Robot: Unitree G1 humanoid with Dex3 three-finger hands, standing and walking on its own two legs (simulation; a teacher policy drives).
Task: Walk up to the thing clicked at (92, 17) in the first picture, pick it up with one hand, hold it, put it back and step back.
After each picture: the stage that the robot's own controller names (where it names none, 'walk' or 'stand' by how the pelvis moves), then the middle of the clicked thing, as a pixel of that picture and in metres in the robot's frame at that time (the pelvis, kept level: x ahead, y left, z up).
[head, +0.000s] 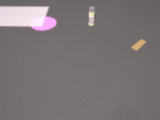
stand; (91, 16) +1.86 -0.11 -0.65
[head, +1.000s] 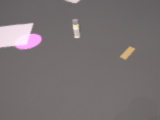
walk; (76, 28) +1.71 +0.20 -0.63
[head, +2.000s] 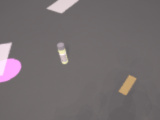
walk; (62, 53) +1.16 +0.31 -0.65
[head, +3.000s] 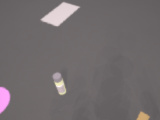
walk; (59, 84) +0.77 +0.27 -0.65
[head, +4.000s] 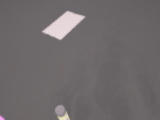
walk; (63, 116) +0.48 +0.25 -0.65
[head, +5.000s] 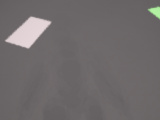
stand; out of the picture +0.36 +0.24 -0.63
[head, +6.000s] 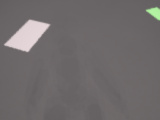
stand; out of the picture +0.33 +0.25 -0.66
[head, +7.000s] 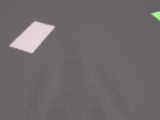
stand; out of the picture +0.33 +0.23 -0.66
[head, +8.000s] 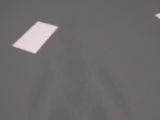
stand; out of the picture +0.33 +0.23 -0.66
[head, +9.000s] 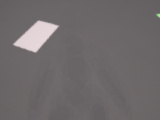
stand; out of the picture +0.32 +0.23 -0.66
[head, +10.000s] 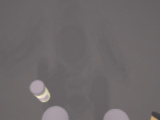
go down; (41, 92) +0.38 +0.23 -0.44
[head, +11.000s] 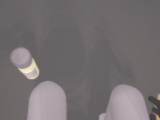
go down; (27, 65) +0.41 +0.26 -0.27
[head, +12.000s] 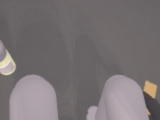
close in; (0, 59) +0.40 +0.29 -0.20
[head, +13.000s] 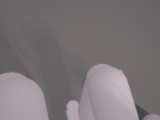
close; out of the picture +0.38 +0.30 -0.15
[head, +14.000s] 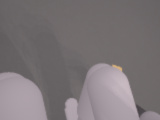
lift; out of the picture +0.38 +0.31 -0.15
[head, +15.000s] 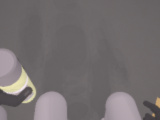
lift; (15, 82) +0.32 +0.22 -0.01
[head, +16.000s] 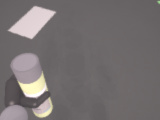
hold; (35, 89) +0.32 +0.17 +0.03
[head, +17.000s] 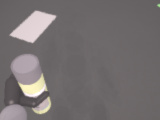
hold; (34, 88) +0.32 +0.17 +0.04
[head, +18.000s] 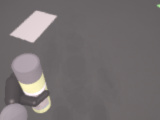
hold; (35, 87) +0.33 +0.17 +0.04
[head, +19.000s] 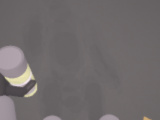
crouch; (20, 76) +0.36 +0.21 -0.03
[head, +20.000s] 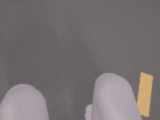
lower; out of the picture +0.45 +0.30 -0.07
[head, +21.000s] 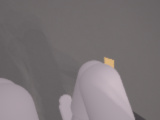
lower; out of the picture +0.41 +0.32 -0.16
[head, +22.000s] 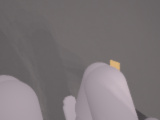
lower; out of the picture +0.39 +0.32 -0.15
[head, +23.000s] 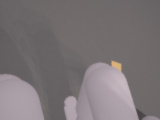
lower; out of the picture +0.38 +0.31 -0.16
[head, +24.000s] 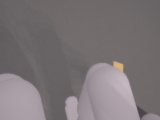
lower; out of the picture +0.37 +0.31 -0.16
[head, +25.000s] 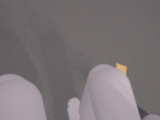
open; out of the picture +0.37 +0.31 -0.16
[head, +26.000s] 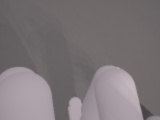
stand; out of the picture +0.36 +0.30 -0.16
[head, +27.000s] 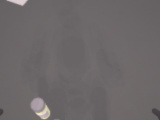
stand; (41, 109) +0.35 +0.24 -0.49
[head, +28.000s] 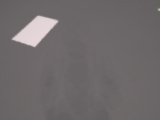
stand; out of the picture +0.33 +0.23 -0.60
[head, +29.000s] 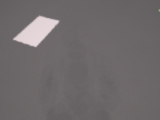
stand; out of the picture +0.33 +0.23 -0.60
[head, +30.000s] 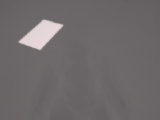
stand; out of the picture +0.34 +0.22 -0.64
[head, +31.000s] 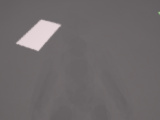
stand; out of the picture +0.32 +0.23 -0.66
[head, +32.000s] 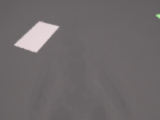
stand; out of the picture +0.31 +0.23 -0.66
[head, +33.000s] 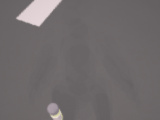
walk; (55, 113) +0.40 +0.22 -0.64
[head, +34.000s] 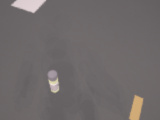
walk; (53, 82) +0.66 +0.18 -0.64
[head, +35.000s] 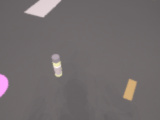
stand; (57, 65) +0.96 +0.26 -0.63
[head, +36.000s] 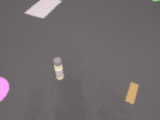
stand; (58, 68) +0.93 +0.23 -0.65
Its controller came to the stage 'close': yes
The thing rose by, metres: 0.69
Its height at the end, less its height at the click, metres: +0.00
